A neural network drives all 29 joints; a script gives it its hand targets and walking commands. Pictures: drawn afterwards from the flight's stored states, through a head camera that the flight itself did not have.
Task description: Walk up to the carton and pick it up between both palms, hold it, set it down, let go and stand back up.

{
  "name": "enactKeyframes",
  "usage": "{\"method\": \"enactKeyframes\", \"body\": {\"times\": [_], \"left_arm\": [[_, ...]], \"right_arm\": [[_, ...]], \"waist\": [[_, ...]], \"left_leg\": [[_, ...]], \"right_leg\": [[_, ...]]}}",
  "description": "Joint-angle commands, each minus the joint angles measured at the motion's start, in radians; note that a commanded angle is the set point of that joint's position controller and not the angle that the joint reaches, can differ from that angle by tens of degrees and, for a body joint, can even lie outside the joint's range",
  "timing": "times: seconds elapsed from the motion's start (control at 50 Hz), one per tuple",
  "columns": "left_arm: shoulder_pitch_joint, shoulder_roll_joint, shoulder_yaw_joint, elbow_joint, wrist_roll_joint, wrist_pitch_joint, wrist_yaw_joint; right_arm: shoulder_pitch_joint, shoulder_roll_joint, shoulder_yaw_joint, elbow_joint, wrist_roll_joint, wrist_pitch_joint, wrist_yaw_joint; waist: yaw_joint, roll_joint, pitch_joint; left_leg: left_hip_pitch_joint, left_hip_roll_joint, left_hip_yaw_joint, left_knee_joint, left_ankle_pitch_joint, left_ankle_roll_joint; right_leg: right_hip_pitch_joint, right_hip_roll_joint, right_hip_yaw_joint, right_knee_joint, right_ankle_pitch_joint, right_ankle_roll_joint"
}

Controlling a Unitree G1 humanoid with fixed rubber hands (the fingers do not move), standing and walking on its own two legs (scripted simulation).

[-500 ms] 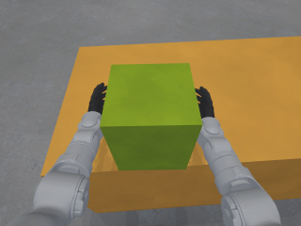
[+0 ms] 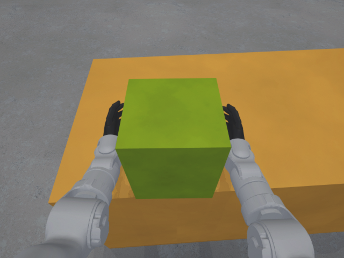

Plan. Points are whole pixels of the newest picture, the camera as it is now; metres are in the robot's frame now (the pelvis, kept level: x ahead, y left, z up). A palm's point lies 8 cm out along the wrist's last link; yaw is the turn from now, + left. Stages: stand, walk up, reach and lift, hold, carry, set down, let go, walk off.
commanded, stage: reach and lift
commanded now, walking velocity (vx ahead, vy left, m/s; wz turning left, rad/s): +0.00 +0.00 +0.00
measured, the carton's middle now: (173, 142) +0.40 +0.02 +0.04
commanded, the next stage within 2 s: none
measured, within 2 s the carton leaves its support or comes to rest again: leaves its support in 0.48 s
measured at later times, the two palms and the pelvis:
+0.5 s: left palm (113, 132) +0.40 +0.16 +0.07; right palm (236, 138) +0.39 -0.14 +0.07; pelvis +0.00 +0.00 +0.00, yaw +0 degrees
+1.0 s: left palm (110, 126) +0.39 +0.16 +0.11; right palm (240, 137) +0.37 -0.14 +0.09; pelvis -0.01 +0.00 +0.00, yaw +0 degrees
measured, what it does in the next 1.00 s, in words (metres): stands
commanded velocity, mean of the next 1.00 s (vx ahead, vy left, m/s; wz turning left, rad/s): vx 0.00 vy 0.00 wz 0.00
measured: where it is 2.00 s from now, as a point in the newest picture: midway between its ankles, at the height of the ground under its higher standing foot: outside the picture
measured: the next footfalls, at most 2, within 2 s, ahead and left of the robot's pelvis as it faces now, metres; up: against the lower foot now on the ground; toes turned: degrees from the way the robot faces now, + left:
none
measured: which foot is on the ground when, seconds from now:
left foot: down 0.00-1.00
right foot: down 0.00-1.00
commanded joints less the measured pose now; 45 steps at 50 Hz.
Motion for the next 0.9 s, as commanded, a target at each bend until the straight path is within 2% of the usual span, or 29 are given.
{"method": "enactKeyframes", "body": {"times": [0.0,0.04,0.1,0.16,0.18,0.2,0.28,0.3,0.38,0.48,0.5,0.54,0.62,0.64,0.7,0.78,0.82,0.88], "left_arm": [[-0.773,-0.696,-0.188,-0.236,0.136,-0.116,-0.187],[-0.788,-0.693,-0.191,-0.243,0.129,-0.12,-0.186],[-0.789,-0.7,-0.192,-0.24,0.135,-0.118,-0.186],[-0.785,-0.709,-0.195,-0.261,0.132,-0.12,-0.179],[-0.789,-0.713,-0.203,-0.274,0.125,-0.124,-0.178],[-0.806,-0.719,-0.218,-0.299,0.115,-0.128,-0.173],[-0.835,-0.734,-0.256,-0.367,0.087,-0.136,-0.16],[-0.843,-0.739,-0.274,-0.389,0.075,-0.139,-0.156],[-0.842,-0.743,-0.296,-0.435,0.064,-0.135,-0.141],[-0.84,-0.752,-0.319,-0.46,0.056,-0.118,-0.129],[-0.848,-0.753,-0.331,-0.472,0.046,-0.114,-0.126],[-0.84,-0.75,-0.327,-0.467,0.052,-0.102,-0.126],[-0.88,-0.766,-0.347,-0.497,0.037,-0.078,-0.118],[-0.88,-0.767,-0.35,-0.499,0.033,-0.07,-0.119],[-0.872,-0.779,-0.361,-0.499,0.026,-0.046,-0.116],[-0.899,-0.759,-0.335,-0.497,0.037,-0.024,-0.122],[-0.917,-0.752,-0.337,-0.512,0.039,-0.006,-0.125],[-0.909,-0.766,-0.336,-0.478,0.04,0.015,-0.126]], "right_arm": [[-0.642,0.825,0.316,-0.165,-0.165,-0.08,0.176],[-0.64,0.823,0.314,-0.165,-0.157,-0.082,0.174],[-0.644,0.831,0.323,-0.16,-0.153,-0.084,0.174],[-0.644,0.828,0.328,-0.17,-0.149,-0.092,0.172],[-0.649,0.831,0.345,-0.182,-0.137,-0.093,0.174],[-0.657,0.842,0.352,-0.199,-0.139,-0.1,0.171],[-0.663,0.854,0.386,-0.227,-0.114,-0.119,0.159],[-0.664,0.855,0.392,-0.241,-0.111,-0.124,0.158],[-0.681,0.856,0.423,-0.272,-0.092,-0.135,0.151],[-0.719,0.84,0.446,-0.304,-0.081,-0.146,0.151],[-0.729,0.833,0.452,-0.308,-0.082,-0.145,0.149],[-0.735,0.831,0.454,-0.304,-0.077,-0.14,0.149],[-0.787,0.814,0.45,-0.325,-0.073,-0.135,0.149],[-0.796,0.813,0.461,-0.33,-0.069,-0.134,0.15],[-0.817,0.803,0.462,-0.352,-0.059,-0.124,0.148],[-0.864,0.781,0.455,-0.346,-0.054,-0.12,0.148],[-0.884,0.767,0.451,-0.334,-0.044,-0.113,0.147],[-0.93,0.758,0.445,-0.352,-0.046,-0.11,0.149]], "waist": [[-0.031,-0.027,-0.751],[-0.033,-0.013,-0.755],[-0.03,-0.026,-0.744],[-0.028,-0.014,-0.766],[-0.017,-0.017,-0.777],[-0.026,-0.017,-0.809],[-0.025,0.0,-0.849],[-0.035,-0.008,-0.88],[-0.015,0.011,-0.89],[-0.004,0.004,-0.889],[-0.012,0.004,-0.894],[0.005,0.004,-0.869],[-0.01,0.003,-0.884],[-0.003,0.01,-0.883],[-0.006,0.009,-0.878],[0.0,-0.009,-0.845],[-0.007,0.001,-0.817],[-0.003,-0.011,-0.817]], "left_leg": [[-0.051,-0.054,-0.14,-0.056,0.39,-0.076],[-0.055,-0.056,-0.138,-0.052,0.386,-0.075],[-0.067,-0.054,-0.14,-0.055,0.363,-0.071],[-0.044,-0.052,-0.144,-0.054,0.4,-0.079],[-0.048,-0.053,-0.143,-0.049,0.402,-0.079],[-0.045,-0.054,-0.144,-0.045,0.422,-0.08],[-0.024,-0.055,-0.146,-0.029,0.477,-0.085],[-0.007,-0.051,-0.151,-0.026,0.516,-0.093],[0.001,-0.05,-0.15,-0.024,0.549,-0.094],[0.036,-0.046,-0.15,-0.026,0.561,-0.098],[0.044,-0.044,-0.155,-0.023,0.569,-0.1],[0.04,-0.049,-0.147,-0.027,0.54,-0.096],[0.059,-0.045,-0.153,-0.038,0.511,-0.094],[0.062,-0.046,-0.148,-0.04,0.501,-0.093],[0.075,-0.047,-0.151,-0.042,0.489,-0.092],[0.08,-0.049,-0.145,-0.056,0.439,-0.083],[0.098,-0.047,-0.147,-0.063,0.44,-0.084],[0.094,-0.047,-0.145,-0.07,0.407,-0.079]], "right_leg": [[0.606,-0.004,-0.043,0.05,0.489,-0.036],[0.604,-0.006,-0.043,0.056,0.496,-0.037],[0.609,-0.006,-0.039,0.052,0.477,-0.037],[0.606,0.0,-0.043,0.052,0.502,-0.038],[0.613,-0.001,-0.041,0.055,0.503,-0.037],[0.616,0.002,-0.042,0.059,0.536,-0.034],[0.617,0.009,-0.045,0.062,0.575,-0.029],[0.624,0.013,-0.046,0.067,0.618,-0.027],[0.628,0.018,-0.045,0.067,0.637,-0.024],[0.612,0.029,-0.05,0.055,0.617,-0.019],[0.601,0.033,-0.051,0.052,0.606,-0.021],[0.598,0.03,-0.05,0.046,0.585,-0.021],[0.576,0.037,-0.057,0.034,0.531,-0.023],[0.57,0.039,-0.056,0.035,0.515,-0.024],[0.562,0.042,-0.059,0.03,0.492,-0.026],[0.574,0.042,-0.056,0.016,0.443,-0.025],[0.56,0.044,-0.059,0.005,0.422,-0.027],[0.552,0.049,-0.061,0.0,0.379,-0.03]]}}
